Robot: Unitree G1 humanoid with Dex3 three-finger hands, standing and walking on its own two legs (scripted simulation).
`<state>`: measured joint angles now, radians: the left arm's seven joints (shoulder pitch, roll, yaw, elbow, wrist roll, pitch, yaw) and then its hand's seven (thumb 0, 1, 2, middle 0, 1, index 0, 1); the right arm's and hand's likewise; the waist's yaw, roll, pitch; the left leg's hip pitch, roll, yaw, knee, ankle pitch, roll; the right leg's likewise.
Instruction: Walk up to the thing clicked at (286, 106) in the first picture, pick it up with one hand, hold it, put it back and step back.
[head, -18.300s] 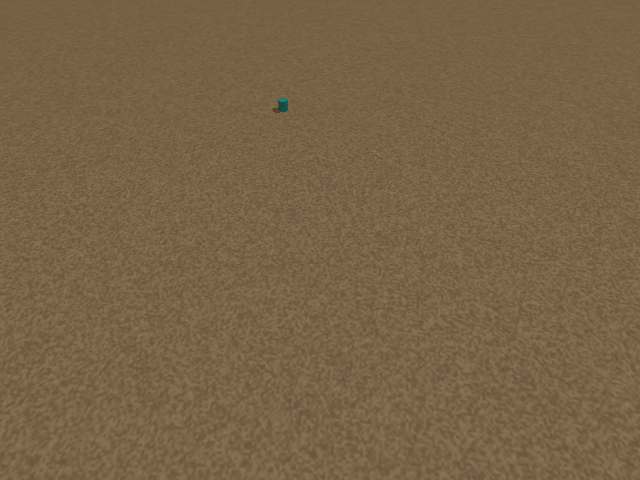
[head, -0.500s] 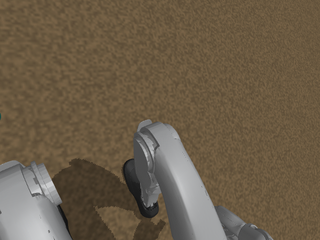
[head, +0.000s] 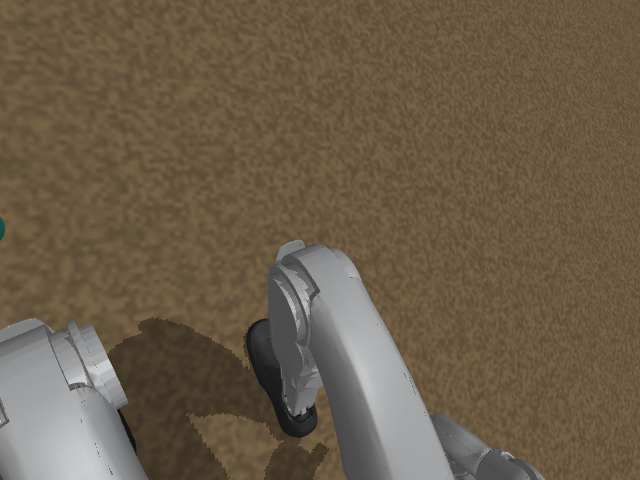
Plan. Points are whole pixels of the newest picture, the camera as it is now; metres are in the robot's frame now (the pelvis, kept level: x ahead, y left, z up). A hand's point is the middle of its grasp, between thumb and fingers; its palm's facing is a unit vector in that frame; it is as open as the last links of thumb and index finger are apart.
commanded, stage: settle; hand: left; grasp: from above
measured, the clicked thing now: out of the picture +0.44 +0.27 -0.28
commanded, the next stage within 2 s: lift in 0.84 s
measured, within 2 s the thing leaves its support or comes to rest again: leaves its support in 0.22 s
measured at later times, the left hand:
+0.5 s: hand out of the picture +0.43 +0.29 -0.18, palm faces -0.36 -0.12 -0.93, open 7.9 cm
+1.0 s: hand out of the picture +0.42 +0.29 -0.11, palm faces -0.41 -0.11 -0.90, open 7.6 cm
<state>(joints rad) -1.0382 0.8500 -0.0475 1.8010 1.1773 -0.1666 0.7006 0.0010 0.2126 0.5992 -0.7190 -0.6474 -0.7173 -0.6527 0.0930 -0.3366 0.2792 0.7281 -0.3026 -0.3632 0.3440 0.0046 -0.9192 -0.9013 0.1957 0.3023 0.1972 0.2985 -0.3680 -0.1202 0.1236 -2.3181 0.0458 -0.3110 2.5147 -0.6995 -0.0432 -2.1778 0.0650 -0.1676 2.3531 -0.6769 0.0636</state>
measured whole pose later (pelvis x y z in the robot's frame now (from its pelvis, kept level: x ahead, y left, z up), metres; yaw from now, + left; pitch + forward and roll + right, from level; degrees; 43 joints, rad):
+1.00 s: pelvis +0.00 -0.01 +0.03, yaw +8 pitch +32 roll -5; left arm -0.95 0.56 -0.03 1.39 1.16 -0.08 0.35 0.07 0.42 0.30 -1.04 -0.49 -0.82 -0.35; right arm 0.17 -0.29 0.04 0.76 -0.13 -0.06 0.13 0.01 -0.92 -0.90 0.20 0.30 0.20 0.30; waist -0.20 0.02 -0.09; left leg -2.28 0.05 -0.15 2.35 -0.64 -0.04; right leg -2.21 0.03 -0.04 2.31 -0.67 0.03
